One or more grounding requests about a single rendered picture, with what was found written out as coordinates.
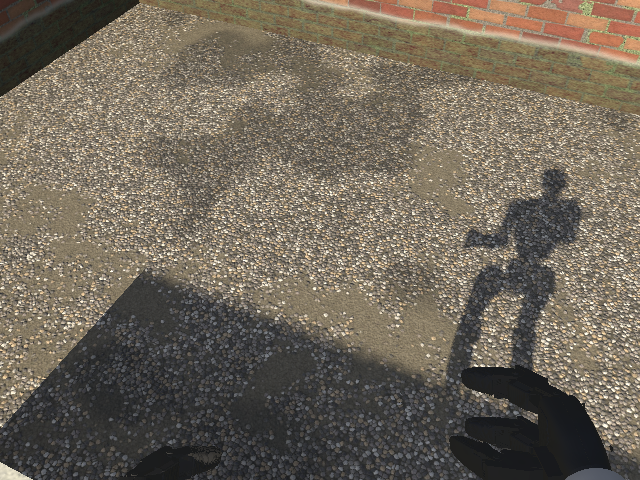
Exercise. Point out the right robot hand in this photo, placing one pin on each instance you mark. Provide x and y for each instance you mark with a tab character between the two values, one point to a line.
564	442

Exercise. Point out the left robot hand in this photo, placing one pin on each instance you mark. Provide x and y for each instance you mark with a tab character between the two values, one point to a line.
175	464

